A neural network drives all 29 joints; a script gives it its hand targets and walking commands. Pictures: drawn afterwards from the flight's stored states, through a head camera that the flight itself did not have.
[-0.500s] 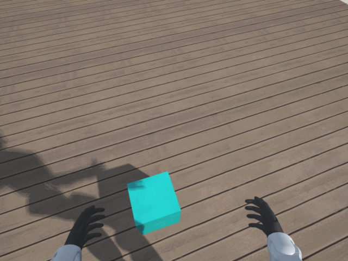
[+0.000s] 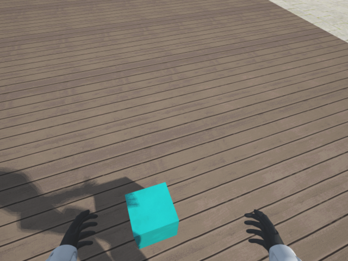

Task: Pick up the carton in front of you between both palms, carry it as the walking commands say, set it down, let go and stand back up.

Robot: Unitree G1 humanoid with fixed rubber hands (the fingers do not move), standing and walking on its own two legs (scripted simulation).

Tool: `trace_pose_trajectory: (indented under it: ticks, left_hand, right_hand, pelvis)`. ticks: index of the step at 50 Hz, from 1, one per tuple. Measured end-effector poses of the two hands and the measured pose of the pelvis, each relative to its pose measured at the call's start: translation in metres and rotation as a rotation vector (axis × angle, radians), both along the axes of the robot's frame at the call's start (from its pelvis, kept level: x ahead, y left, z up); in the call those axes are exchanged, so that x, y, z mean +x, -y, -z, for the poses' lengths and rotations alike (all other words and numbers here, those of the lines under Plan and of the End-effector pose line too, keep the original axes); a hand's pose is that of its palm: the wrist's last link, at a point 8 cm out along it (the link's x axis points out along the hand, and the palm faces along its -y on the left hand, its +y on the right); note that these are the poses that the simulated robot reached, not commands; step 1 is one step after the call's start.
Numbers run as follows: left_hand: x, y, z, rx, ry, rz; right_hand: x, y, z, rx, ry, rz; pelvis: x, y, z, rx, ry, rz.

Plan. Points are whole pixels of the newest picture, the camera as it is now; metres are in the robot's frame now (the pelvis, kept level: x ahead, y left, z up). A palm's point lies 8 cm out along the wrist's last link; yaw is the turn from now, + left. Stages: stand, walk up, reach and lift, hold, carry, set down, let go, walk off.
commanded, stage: stand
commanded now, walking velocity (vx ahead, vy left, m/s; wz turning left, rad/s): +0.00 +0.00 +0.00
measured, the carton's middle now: (152, 215) +0.41 +0.09 -0.65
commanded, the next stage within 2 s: none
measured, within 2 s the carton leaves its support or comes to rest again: neither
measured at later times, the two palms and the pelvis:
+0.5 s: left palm out of the picture +0.10 +0.29 -0.13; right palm (263, 255) +0.15 -0.22 -0.12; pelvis +0.05 +0.02 -0.02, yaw +5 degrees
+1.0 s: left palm out of the picture +0.01 +0.28 -0.15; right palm out of the picture +0.11 -0.23 -0.13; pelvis +0.04 +0.02 -0.02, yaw +8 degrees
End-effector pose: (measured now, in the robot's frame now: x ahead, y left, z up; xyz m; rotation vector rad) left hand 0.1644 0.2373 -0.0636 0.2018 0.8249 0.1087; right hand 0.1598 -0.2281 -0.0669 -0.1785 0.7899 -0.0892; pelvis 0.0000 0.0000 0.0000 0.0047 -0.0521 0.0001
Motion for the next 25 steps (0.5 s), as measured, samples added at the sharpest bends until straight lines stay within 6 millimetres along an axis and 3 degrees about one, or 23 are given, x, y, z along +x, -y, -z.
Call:
trace_pose_trajectory:
  ticks: [4,10,15,25]
  left_hand:
    - [-0.01,-0.015,0.012,0.051,0.036,0.006]
    - [-0.048,-0.041,0.042,0.075,-0.07,-0.055]
    - [-0.063,-0.052,0.053,0.083,-0.141,-0.106]
    - [-0.069,-0.057,0.064,0.08,-0.198,-0.173]
  right_hand:
    - [-0.022,0.006,0.011,-0.085,-0.069,-0.005]
    - [-0.049,0.02,0.028,-0.127,-0.202,0.012]
    - [-0.04,0.014,0.038,-0.126,-0.23,0.001]
    - [-0.012,-0.007,0.054,-0.101,-0.235,-0.027]
  pelvis:
    - [0.005,-0.006,0.002,-0.001,-0.053,-0.015]
    - [0.021,-0.011,0.007,0.009,-0.105,-0.04]
    - [0.035,-0.016,0.011,0.002,-0.126,-0.058]
    - [0.051,-0.021,0.018,-0.008,-0.132,-0.085]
